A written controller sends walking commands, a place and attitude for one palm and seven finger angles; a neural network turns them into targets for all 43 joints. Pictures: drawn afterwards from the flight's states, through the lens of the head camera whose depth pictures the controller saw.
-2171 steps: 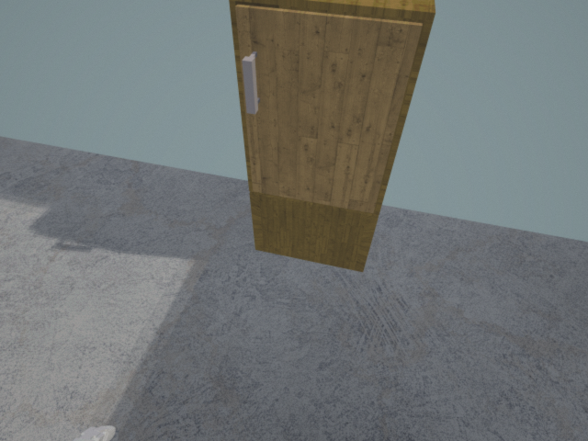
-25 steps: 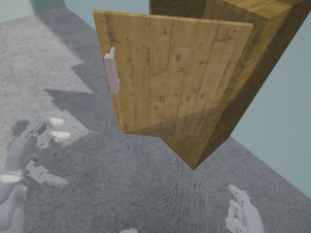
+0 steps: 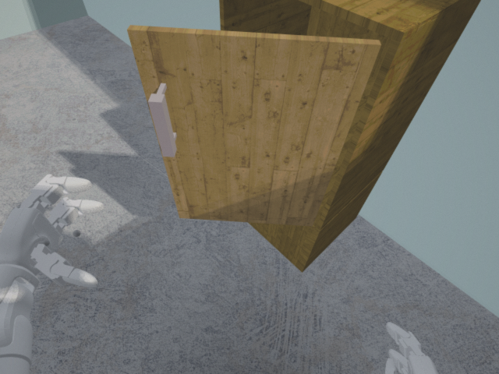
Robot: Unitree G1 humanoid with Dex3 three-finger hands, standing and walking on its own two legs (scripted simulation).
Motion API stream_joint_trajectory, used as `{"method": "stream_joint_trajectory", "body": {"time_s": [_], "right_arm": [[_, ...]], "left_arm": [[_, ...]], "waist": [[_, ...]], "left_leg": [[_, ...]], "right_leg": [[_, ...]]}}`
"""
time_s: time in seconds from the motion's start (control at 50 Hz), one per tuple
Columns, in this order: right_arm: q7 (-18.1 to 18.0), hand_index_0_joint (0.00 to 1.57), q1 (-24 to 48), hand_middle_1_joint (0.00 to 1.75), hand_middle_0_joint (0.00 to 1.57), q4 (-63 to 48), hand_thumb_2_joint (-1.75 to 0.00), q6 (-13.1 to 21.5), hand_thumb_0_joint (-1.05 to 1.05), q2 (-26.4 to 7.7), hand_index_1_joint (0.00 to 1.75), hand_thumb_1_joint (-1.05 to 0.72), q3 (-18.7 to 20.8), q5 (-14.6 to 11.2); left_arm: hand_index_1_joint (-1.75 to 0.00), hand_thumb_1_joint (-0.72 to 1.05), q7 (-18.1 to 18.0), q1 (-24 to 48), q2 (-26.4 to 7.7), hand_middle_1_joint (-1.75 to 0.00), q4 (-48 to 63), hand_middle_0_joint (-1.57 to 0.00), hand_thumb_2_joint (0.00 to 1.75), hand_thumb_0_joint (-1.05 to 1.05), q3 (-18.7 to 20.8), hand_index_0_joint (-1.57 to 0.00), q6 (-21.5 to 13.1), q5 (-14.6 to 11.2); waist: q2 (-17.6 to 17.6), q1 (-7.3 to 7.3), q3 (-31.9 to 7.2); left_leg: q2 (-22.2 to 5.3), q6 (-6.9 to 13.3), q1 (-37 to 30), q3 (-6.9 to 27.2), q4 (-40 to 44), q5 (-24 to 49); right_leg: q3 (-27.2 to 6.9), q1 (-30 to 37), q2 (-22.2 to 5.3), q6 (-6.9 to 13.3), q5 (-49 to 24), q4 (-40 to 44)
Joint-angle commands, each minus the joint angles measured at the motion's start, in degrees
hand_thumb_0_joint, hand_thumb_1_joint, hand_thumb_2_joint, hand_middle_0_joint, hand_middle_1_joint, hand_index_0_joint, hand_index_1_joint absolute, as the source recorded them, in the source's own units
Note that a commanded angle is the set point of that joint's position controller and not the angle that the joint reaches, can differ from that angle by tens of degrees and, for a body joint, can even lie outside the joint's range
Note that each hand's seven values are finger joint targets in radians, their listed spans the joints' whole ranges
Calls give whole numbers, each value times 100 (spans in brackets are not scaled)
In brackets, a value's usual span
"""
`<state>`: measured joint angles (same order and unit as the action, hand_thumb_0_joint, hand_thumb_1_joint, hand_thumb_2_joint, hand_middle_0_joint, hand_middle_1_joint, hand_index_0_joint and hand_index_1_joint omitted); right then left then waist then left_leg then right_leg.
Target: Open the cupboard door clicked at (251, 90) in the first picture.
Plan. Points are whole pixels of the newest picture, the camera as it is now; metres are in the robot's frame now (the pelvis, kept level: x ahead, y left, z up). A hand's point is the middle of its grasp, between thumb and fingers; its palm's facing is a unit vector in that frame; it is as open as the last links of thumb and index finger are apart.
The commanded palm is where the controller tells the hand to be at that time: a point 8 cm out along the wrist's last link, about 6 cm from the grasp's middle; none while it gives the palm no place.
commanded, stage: raise the hand with hooked fingers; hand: left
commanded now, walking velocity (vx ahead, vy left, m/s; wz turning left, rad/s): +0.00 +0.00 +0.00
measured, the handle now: (166, 121) +0.57 +0.21 +0.06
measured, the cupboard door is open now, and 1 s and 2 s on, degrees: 43 43 43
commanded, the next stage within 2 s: move the hooked fingers beside the handle in 0.22 s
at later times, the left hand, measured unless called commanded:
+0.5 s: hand (87, 226) +0.30 +0.26 +0.08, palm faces +0.05 -1.00 -0.01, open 14.0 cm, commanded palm +0.29 +0.31 +0.08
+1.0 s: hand (108, 180) +0.39 +0.26 +0.08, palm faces +0.01 -1.00 -0.01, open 14.0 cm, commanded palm +0.36 +0.31 +0.08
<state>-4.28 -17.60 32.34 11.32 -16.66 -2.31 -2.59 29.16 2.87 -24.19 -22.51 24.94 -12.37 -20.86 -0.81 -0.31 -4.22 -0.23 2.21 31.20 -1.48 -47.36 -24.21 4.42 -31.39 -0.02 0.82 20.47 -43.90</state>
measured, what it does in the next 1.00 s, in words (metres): stands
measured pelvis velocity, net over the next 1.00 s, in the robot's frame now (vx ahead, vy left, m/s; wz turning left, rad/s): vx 0.00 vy -0.01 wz -0.02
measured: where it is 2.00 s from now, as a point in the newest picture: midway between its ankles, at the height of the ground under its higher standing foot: outside the picture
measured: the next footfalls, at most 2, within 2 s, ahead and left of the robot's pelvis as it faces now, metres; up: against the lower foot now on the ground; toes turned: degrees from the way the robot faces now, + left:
none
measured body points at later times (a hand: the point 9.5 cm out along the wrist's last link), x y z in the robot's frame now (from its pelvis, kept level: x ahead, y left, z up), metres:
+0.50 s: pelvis -0.01 -0.02 +0.00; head +0.04 -0.02 +0.45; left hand +0.29 +0.32 +0.09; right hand +0.16 -0.27 -0.08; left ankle +0.00 +0.09 -0.71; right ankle +0.02 -0.12 -0.71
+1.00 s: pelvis +0.00 -0.01 -0.01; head +0.07 -0.01 +0.44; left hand +0.38 +0.32 +0.08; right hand +0.08 -0.29 -0.11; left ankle +0.00 +0.09 -0.71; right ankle +0.02 -0.12 -0.71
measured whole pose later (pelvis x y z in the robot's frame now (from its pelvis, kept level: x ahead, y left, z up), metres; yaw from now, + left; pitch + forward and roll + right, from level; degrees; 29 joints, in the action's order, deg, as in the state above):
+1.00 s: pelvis +0.00 -0.01 -0.01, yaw -1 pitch +12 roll -1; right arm -4.3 -20.4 34.7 5.2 -16.8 -2.3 -2.6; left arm 30.2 26.5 -30.8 -49.2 28.3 -17.7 -15.8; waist -0.3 -3.5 -4.3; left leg -1.6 1.2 36.9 -1.9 -48.9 -24.5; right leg 4.0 -37.7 1.3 2.0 20.7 -45.9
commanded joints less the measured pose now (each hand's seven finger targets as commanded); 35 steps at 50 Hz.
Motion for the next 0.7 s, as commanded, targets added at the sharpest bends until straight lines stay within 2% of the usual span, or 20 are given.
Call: {"method": "stream_joint_trajectory", "body": {"time_s": [0.0, 0.04, 0.06, 0.1, 0.16, 0.28, 0.3, 0.32, 0.36, 0.38, 0.4, 0.44, 0.46, 0.48, 0.52, 0.54, 0.56, 0.58, 0.62, 0.68], "right_arm": [[-86, 20, 245, 30, 20, -782, -90, 291, 0, -759, 30, -90, 339, 1], [-115, 20, 299, 30, 20, -781, -90, 302, 0, -745, 30, -90, 329, -20], [-124, 20, 284, 30, 20, -770, -90, 291, 0, -758, 30, -90, 320, -11], [-133, 20, 309, 30, 20, -781, -90, 285, 0, -746, 30, -90, 313, -17], [-146, 20, 328, 30, 20, -761, -90, 293, 0, -752, 30, -90, 303, -17], [-149, 20, 344, 30, 20, -742, -90, 296, 0, -724, 30, -90, 296, -34], [-152, 20, 355, 30, 20, -752, -90, 299, 0, -719, 30, -90, 296, -35], [-165, 20, 365, 30, 20, -730, -90, 296, 0, -714, 30, -90, 286, -43], [-212, 20, 311, 30, 20, -604, -90, 250, 0, -765, 30, -90, 273, -28], [-222, 20, 310, 30, 20, -606, -90, 239, 0, -753, 30, -90, 273, -40], [-232, 20, 314, 30, 20, -601, -90, 238, 0, -746, 30, -90, 264, -46], [-245, 20, 282, 30, 20, -565, -90, 240, 0, -747, 30, -90, 267, -47], [-246, 20, 253, 30, 20, -550, -90, 230, 0, -757, 30, -90, 267, -37], [-243, 20, 204, 30, 20, -504, -90, 215, 0, -761, 30, -90, 280, -43], [-238, 20, 178, 30, 20, -494, -90, 176, 0, -781, 30, -90, 265, -52], [-239, 20, 140, 30, 20, -455, -90, 155, 0, -798, 30, -90, 280, -56], [-224, 20, 87, 30, 20, -464, -90, 127, 0, -819, 30, -90, 288, -39], [-201, 20, 89, 30, 20, -513, -90, 109, 0, -807, 30, -90, 290, -43], [-180, 20, 40, 30, 20, -513, -90, 54, 0, -815, 30, -90, 302, -45], [-135, 20, -88, 30, 20, -505, -90, -47, 0, -839, 30, -90, 318, -28]], "left_arm": [[-120, -50, -53, 1219, -1607, -120, 1143, -30, 30, 0, 615, -30, -480, -120], [-120, -50, -45, 1270, -1530, -120, 1148, -30, 30, 0, 523, -30, -479, -108], [-120, -50, -38, 1326, -1570, -120, 1114, -30, 30, 0, 534, -30, -475, -124], [-120, -50, -8, 1243, -1566, -120, 1029, -30, 30, 0, 564, -30, -444, -124], [-120, -50, 42, 1297, -1519, -120, 957, -30, 30, 0, 514, -30, -443, -177], [-120, -50, 52, 1356, -1528, -120, 920, -30, 30, 0, 492, -30, -479, -138], [-120, -50, 46, 1345, -1531, -120, 958, -30, 30, 0, 491, -30, -487, -123], [-120, -50, 34, 1543, -1477, -120, 920, -30, 30, 0, 407, -30, -476, -113], [-120, -50, 10, 2045, -1799, -120, 558, -30, 30, 0, 611, -30, -473, -100], [-120, -50, 31, 2194, -1771, -120, 463, -30, 30, 0, 562, -30, -497, -74], [-120, -50, 64, 2402, -1657, -120, 383, -30, 30, 0, 420, -30, -507, -49], [-120, -50, 89, 2616, -1727, -120, 262, -30, 30, 0, 388, -30, -566, 17], [-120, -50, 111, 2750, -1778, -120, 194, -30, 30, 0, 380, -30, -575, 16], [-120, -50, 134, 2812, -1842, -120, 106, -30, 30, 0, 406, -30, -590, 54], [-120, -50, 146, 2998, -1821, -120, -254, -30, 30, 0, 342, -30, -550, 86], [-120, -50, 139, 3090, -1944, -120, -421, -30, 30, 0, 427, -30, -556, 105], [-120, -50, 154, 3051, -1979, -120, -503, -30, 30, 0, 463, -30, -561, 91], [-120, -50, 168, 3028, -1954, -120, -519, -30, 30, 0, 455, -30, -563, 107], [-120, -50, 130, 3211, -2029, -120, -613, -30, 30, 0, 473, -30, -566, 159], [-120, -50, 86, 3247, -2200, -120, -926, -30, 30, 0, 621, -30, -598, 206]], "waist": [[-515, 84, -1347], [-606, 61, -1232], [-429, 38, -1212], [-473, 77, -1317], [-257, 43, -1217], [-286, 35, -1264], [-398, 54, -1303], [-368, -22, -1207], [-109, -101, -986], [-98, -114, -1072], [-260, -146, -1136], [-435, -123, -1275], [-344, -141, -1311], [-445, -145, -1475], [-341, -169, -1345], [-331, -163, -1367], [-139, -120, -1466], [-290, -76, -1626], [-369, -94, -1630], [-225, -80, -1593]], "left_leg": [[20, -165, -644, 359, 803, 1755], [28, -147, -597, 350, 832, 1531], [23, -127, -573, 353, 814, 1496], [43, -112, -520, 315, 807, 1522], [45, -91, -441, 302, 752, 1457], [60, -72, -428, 264, 728, 1458], [60, -81, -451, 272, 747, 1479], [62, -72, -427, 255, 729, 1364], [44, -73, -189, 254, 660, 1168], [56, -59, -173, 236, 657, 1114], [69, -60, -193, 216, 644, 1061], [68, -68, -281, 254, 660, 1146], [49, -56, -298, 248, 603, 1224], [55, -55, -348, 233, 603, 1295], [58, -60, -198, 241, 600, 1226], [50, -65, -176, 245, 598, 1226], [43, -56, -181, 259, 575, 1328], [63, -59, -199, 222, 581, 1427], [59, -63, -185, 216, 577, 1500], [42, -61, -76, 204, 567, 1571]], "right_leg": [[-165, 693, 122, 111, -1190, 464], [-188, 640, 101, 108, -1014, 519], [-214, 697, 114, 114, -1019, 539], [-248, 813, 93, 100, -1107, 546], [-296, 832, 94, 94, -1091, 578], [-347, 867, 74, 64, -1156, 583], [-335, 871, 65, 70, -1161, 573], [-346, 772, 62, 51, -1065, 602], [-441, 732, 49, 42, -848, 650], [-504, 765, 31, 22, -787, 675], [-520, 715, 13, 21, -734, 671], [-478, 729, 11, 50, -814, 613], [-517, 773, 18, 60, -926, 594], [-508, 801, 16, 50, -1023, 576], [-490, 711, 16, 47, -980, 559], [-497, 705, 9, 44, -973, 552], [-491, 806, 29, 54, -1091, 513], [-506, 894, 21, 50, -1246, 481], [-470, 822, 30, 51, -1346, 442], [-471, 847, 58, 52, -1465, 407]]}}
